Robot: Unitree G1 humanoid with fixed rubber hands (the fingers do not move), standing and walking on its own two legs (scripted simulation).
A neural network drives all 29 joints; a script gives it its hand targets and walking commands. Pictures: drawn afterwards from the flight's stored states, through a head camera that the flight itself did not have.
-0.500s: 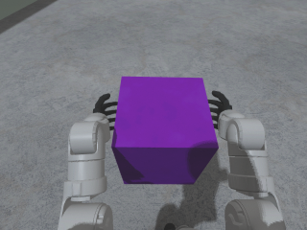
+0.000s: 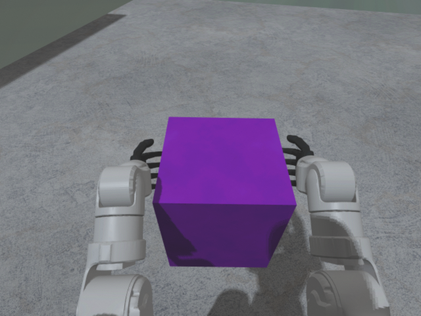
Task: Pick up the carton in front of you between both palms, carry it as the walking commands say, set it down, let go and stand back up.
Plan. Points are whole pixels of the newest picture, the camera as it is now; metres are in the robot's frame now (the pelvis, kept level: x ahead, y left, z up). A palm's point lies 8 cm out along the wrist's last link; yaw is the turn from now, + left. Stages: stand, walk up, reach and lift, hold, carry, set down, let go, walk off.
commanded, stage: carry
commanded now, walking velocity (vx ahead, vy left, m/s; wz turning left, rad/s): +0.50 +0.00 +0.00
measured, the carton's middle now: (219, 195) +0.36 +0.01 +0.05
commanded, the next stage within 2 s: none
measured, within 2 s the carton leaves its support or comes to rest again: neither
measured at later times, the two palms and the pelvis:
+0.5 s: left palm (169, 112) +0.58 +0.13 +0.10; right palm (286, 113) +0.58 -0.17 +0.09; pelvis +0.31 -0.02 +0.00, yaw +0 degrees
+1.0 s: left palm (168, 63) +0.88 +0.17 +0.09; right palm (256, 60) +0.88 -0.13 +0.10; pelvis +0.62 +0.02 +0.00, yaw -1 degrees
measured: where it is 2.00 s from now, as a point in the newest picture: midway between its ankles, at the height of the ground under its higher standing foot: (215, 164)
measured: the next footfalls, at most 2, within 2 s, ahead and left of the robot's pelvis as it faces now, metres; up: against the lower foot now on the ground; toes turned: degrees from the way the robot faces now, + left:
right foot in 0.46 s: +0.46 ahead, -0.11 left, +0.00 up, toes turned -10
left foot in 0.96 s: +0.76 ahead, +0.12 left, +0.00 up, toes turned +11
